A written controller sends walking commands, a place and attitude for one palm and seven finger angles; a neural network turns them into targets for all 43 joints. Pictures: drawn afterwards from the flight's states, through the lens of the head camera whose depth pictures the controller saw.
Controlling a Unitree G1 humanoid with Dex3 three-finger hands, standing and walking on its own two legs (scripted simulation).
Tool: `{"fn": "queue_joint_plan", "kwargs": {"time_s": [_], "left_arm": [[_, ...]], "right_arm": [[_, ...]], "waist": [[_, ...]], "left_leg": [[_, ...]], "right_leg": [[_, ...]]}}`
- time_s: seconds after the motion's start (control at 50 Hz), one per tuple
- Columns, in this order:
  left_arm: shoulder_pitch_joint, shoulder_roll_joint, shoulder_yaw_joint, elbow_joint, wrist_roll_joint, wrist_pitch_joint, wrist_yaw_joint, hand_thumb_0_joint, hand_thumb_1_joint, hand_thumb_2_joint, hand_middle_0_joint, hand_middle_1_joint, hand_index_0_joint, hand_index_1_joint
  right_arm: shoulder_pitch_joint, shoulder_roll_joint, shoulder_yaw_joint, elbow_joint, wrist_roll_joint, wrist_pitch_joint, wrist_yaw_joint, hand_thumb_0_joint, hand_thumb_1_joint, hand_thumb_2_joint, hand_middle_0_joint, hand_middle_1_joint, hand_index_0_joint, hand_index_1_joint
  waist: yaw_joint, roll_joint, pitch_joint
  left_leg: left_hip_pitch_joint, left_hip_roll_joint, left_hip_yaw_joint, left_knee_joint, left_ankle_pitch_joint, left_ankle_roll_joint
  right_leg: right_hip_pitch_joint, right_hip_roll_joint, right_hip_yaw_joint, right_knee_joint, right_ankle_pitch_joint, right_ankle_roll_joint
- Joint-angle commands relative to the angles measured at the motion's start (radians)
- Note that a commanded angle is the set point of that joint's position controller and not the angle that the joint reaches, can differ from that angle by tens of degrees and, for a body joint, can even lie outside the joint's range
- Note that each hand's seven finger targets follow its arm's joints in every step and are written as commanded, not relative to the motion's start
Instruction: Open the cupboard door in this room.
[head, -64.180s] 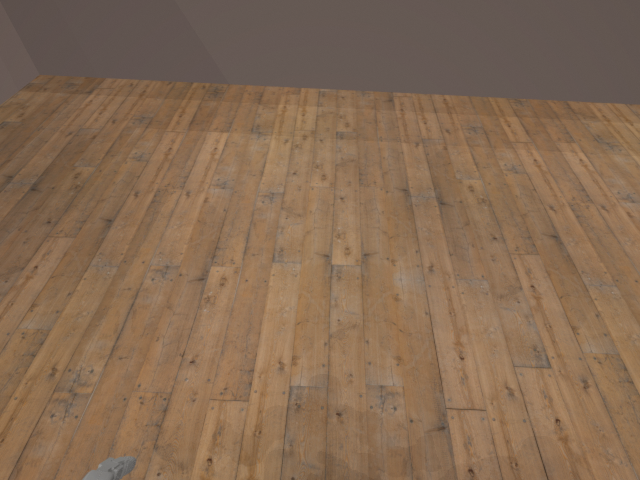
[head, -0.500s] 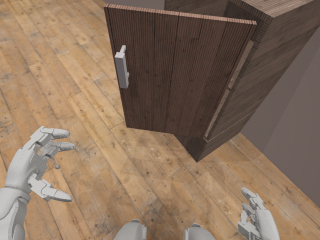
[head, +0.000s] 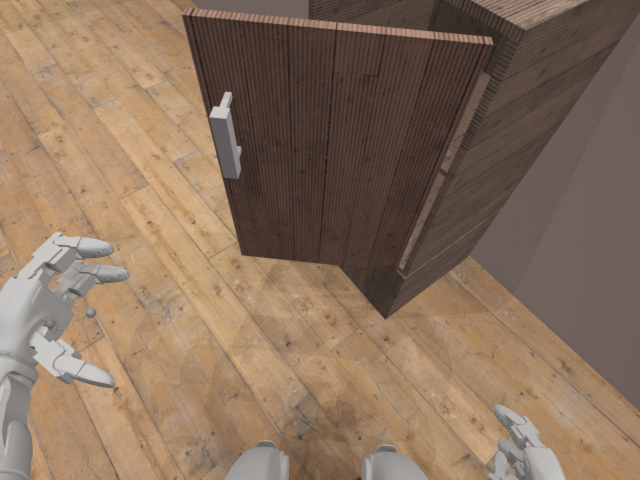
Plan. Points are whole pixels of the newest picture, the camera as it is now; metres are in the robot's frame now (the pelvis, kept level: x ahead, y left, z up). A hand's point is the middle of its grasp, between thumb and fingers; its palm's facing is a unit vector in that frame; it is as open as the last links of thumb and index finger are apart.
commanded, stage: raise the hand with hooked fingers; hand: left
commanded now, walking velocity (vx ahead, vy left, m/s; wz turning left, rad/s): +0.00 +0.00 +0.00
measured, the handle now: (229, 136) +0.60 +0.18 +0.03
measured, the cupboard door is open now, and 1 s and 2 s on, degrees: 47 47 47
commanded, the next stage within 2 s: move the hooked fingers beside the handle in 0.26 s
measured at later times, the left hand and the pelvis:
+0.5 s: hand (106, 308) +0.29 +0.26 +0.05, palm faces -0.05 -1.00 -0.03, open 13.9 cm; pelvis +0.00 -0.01 +0.00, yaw +1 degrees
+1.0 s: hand (145, 237) +0.39 +0.25 +0.04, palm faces -0.06 -1.00 -0.02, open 13.9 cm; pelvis +0.00 -0.01 -0.01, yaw -1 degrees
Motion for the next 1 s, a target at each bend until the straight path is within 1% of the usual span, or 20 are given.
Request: {"fn": "queue_joint_plan", "kwargs": {"time_s": [0.0,0.08,0.22,0.3,0.34,0.36,0.4,0.42,0.46,0.54,0.58,0.6,0.64,0.7,0.72,0.78,0.8,0.84,0.9,0.98], "left_arm": [[-0.147,0.262,0.105,-0.179,-0.02,-0.07,0.012,0.0,-0.5,0.3,-0.3,-1.2,-0.3,-1.2],[-0.156,0.26,0.091,-0.219,-0.011,-0.079,0.008,0.0,-0.5,0.3,-0.3,-1.2,-0.3,-1.2],[-0.155,0.264,0.11,-0.191,-0.025,-0.085,0.014,0.0,-0.5,0.3,-0.3,-1.2,-0.3,-1.2],[-0.155,0.239,0.079,-0.155,-0.021,-0.064,0.001,0.0,-0.5,0.3,-0.3,-1.2,-0.3,-1.2],[-0.161,0.238,0.069,-0.165,-0.012,-0.058,-0.006,0.0,-0.5,0.3,-0.3,-1.2,-0.3,-1.2],[-0.23,0.217,0.034,-0.169,-0.008,-0.055,-0.007,0.0,-0.5,0.3,-0.3,-1.2,-0.3,-1.2],[-0.355,0.231,0.027,-0.153,-0.003,-0.059,0.001,0.0,-0.5,0.3,-0.3,-1.2,-0.3,-1.2],[-0.386,0.266,0.058,-0.136,0.002,-0.064,0.007,0.0,-0.5,0.3,-0.3,-1.2,-0.3,-1.2],[-0.404,0.272,0.064,-0.088,0.01,-0.074,0.013,0.0,-0.5,0.3,-0.3,-1.2,-0.3,-1.2],[-0.508,0.266,0.021,-0.082,0.039,-0.075,0.018,0.0,-0.5,0.3,-0.3,-1.2,-0.3,-1.2],[-0.458,0.293,0.054,-0.041,0.043,-0.055,0.025,0.0,-0.5,0.3,-0.3,-1.2,-0.3,-1.2],[-0.455,0.338,0.091,-0.003,0.044,-0.046,0.027,0.0,-0.5,0.3,-0.3,-1.2,-0.3,-1.2],[-0.49,0.354,0.105,0.038,0.054,-0.033,0.034,0.0,-0.5,0.3,-0.3,-1.2,-0.3,-1.2],[-0.502,0.328,0.092,0.067,0.052,-0.028,0.041,0.0,-0.5,0.3,-0.3,-1.2,-0.3,-1.2],[-0.538,0.353,0.105,0.071,0.059,-0.035,0.046,0.0,-0.5,0.3,-0.3,-1.2,-0.3,-1.2],[-0.558,0.318,0.073,0.068,0.066,-0.06,0.049,0.0,-0.5,0.3,-0.3,-1.2,-0.3,-1.2],[-0.579,0.329,0.081,0.066,0.062,-0.07,0.048,0.0,-0.5,0.3,-0.3,-1.2,-0.3,-1.2],[-0.624,0.314,0.059,0.109,0.073,-0.076,0.042,0.0,-0.5,0.3,-0.3,-1.2,-0.3,-1.2],[-0.675,0.343,0.076,0.168,0.079,-0.082,0.04,0.0,-0.5,0.3,-0.3,-1.2,-0.3,-1.2],[-0.789,0.395,0.091,0.207,0.107,-0.095,0.045,0.0,-0.5,0.3,-0.3,-1.2,-0.3,-1.2]], "right_arm": [[-0.005,-0.157,-0.063,-0.141,0.004,-0.049,-0.01,0.0,-0.9,-0.9,0.2,0.3,0.2,0.3],[-0.015,-0.149,-0.061,-0.145,0.008,-0.048,-0.013,0.0,-0.9,-0.9,0.2,0.3,0.2,0.3],[-0.019,-0.144,-0.052,-0.135,0.005,-0.05,-0.02,0.0,-0.9,-0.9,0.2,0.3,0.2,0.3],[-0.016,-0.148,-0.053,-0.137,0.009,-0.051,-0.023,0.0,-0.9,-0.9,0.2,0.3,0.2,0.3],[-0.017,-0.149,-0.054,-0.139,0.012,-0.051,-0.023,0.0,-0.9,-0.9,0.2,0.3,0.2,0.3],[-0.02,-0.149,-0.051,-0.135,0.012,-0.052,-0.026,0.0,-0.9,-0.9,0.2,0.3,0.2,0.3],[-0.012,-0.153,-0.049,-0.115,0.008,-0.052,-0.037,0.0,-0.9,-0.9,0.2,0.3,0.2,0.3],[0.0,-0.156,-0.051,-0.104,0.007,-0.05,-0.041,0.0,-0.9,-0.9,0.2,0.3,0.2,0.3],[0.004,-0.156,-0.049,-0.098,0.008,-0.05,-0.047,0.0,-0.9,-0.9,0.2,0.3,0.2,0.3],[0.012,-0.153,-0.048,-0.087,0.007,-0.046,-0.045,0.0,-0.9,-0.9,0.2,0.3,0.2,0.3],[0.021,-0.155,-0.05,-0.092,0.007,-0.035,-0.04,0.0,-0.9,-0.9,0.2,0.3,0.2,0.3],[0.031,-0.162,-0.05,-0.088,0.005,-0.027,-0.04,0.0,-0.9,-0.9,0.2,0.3,0.2,0.3],[0.034,-0.158,-0.048,-0.085,0.007,-0.01,-0.036,0.0,-0.9,-0.9,0.2,0.3,0.2,0.3],[0.039,-0.155,-0.048,-0.097,0.005,0.005,-0.025,0.0,-0.9,-0.9,0.2,0.3,0.2,0.3],[0.048,-0.159,-0.05,-0.09,0.005,0.011,-0.024,0.0,-0.9,-0.9,0.2,0.3,0.2,0.3],[0.061,-0.155,-0.055,-0.088,0.005,0.022,-0.016,0.0,-0.9,-0.9,0.2,0.3,0.2,0.3],[0.067,-0.156,-0.056,-0.087,0.003,0.025,-0.015,0.0,-0.9,-0.9,0.2,0.3,0.2,0.3],[0.08,-0.16,-0.06,-0.069,0.004,0.037,-0.015,0.0,-0.9,-0.9,0.2,0.3,0.2,0.3],[0.096,-0.167,-0.061,-0.054,0.003,0.05,-0.019,0.0,-0.9,-0.9,0.2,0.3,0.2,0.3],[0.111,-0.168,-0.06,-0.034,-0.001,0.068,-0.018,0.0,-0.9,-0.9,0.2,0.3,0.2,0.3]], "waist": [[0.012,0.056,-0.277],[0.01,0.101,-0.288],[0.008,0.084,-0.265],[0.0,0.063,-0.238],[0.002,0.077,-0.261],[-0.016,0.083,-0.246],[-0.037,0.074,-0.224],[-0.037,0.038,-0.256],[-0.03,0.04,-0.26],[-0.024,0.133,-0.344],[-0.011,0.099,-0.365],[-0.003,0.072,-0.364],[-0.007,0.048,-0.363],[-0.004,0.066,-0.354],[-0.012,0.047,-0.371],[-0.023,0.077,-0.384],[-0.022,0.08,-0.387],[-0.044,0.062,-0.379],[-0.052,0.036,-0.369],[-0.053,0.087,-0.401]], "left_leg": [[0.156,-0.012,-0.081,-0.161,0.306,-0.038],[0.173,-0.013,-0.079,-0.171,0.275,-0.033],[0.153,-0.012,-0.078,-0.163,0.268,-0.033],[0.142,-0.011,-0.079,-0.16,0.253,-0.031],[0.156,-0.011,-0.08,-0.163,0.27,-0.031],[0.156,-0.012,-0.083,-0.161,0.251,-0.03],[0.142,-0.008,-0.09,-0.146,0.221,-0.03],[0.138,-0.005,-0.091,-0.14,0.216,-0.029],[0.121,-0.008,-0.088,-0.134,0.211,-0.029],[0.2,-0.005,-0.1,-0.138,0.282,-0.042],[0.187,-0.006,-0.09,-0.14,0.308,-0.038],[0.166,-0.004,-0.088,-0.13,0.324,-0.036],[0.124,-0.005,-0.077,-0.123,0.344,-0.033],[0.116,-0.007,-0.068,-0.123,0.356,-0.033],[0.113,-0.004,-0.067,-0.12,0.36,-0.032],[0.137,-0.003,-0.065,-0.12,0.377,-0.031],[0.141,-0.002,-0.068,-0.114,0.399,-0.031],[0.138,0.001,-0.065,-0.109,0.384,-0.028],[0.113,0.0,-0.067,-0.102,0.362,-0.023],[0.122,0.001,-0.07,-0.098,0.37,-0.025]], "right_leg": [[0.165,0.037,0.048,-0.1,0.158,-0.024],[0.167,0.033,0.057,-0.114,0.131,-0.022],[0.174,0.037,0.059,-0.113,0.137,-0.022],[0.154,0.037,0.057,-0.115,0.129,-0.023],[0.158,0.034,0.055,-0.111,0.147,-0.02],[0.134,0.035,0.054,-0.11,0.134,-0.018],[0.095,0.038,0.055,-0.103,0.103,-0.02],[0.104,0.037,0.059,-0.103,0.098,-0.016],[0.107,0.033,0.063,-0.098,0.09,-0.017],[0.089,0.028,0.055,-0.074,0.137,-0.023],[0.129,0.027,0.059,-0.08,0.17,-0.019],[0.145,0.032,0.06,-0.074,0.189,-0.022],[0.174,0.026,0.067,-0.069,0.232,-0.016],[0.173,0.03,0.067,-0.069,0.248,-0.018],[0.184,0.03,0.071,-0.067,0.262,-0.014],[0.166,0.03,0.072,-0.068,0.271,-0.012],[0.17,0.035,0.072,-0.061,0.284,-0.017],[0.147,0.034,0.073,-0.067,0.282,-0.011],[0.142,0.036,0.076,-0.066,0.268,-0.014],[0.135,0.032,0.08,-0.059,0.269,-0.013]]}}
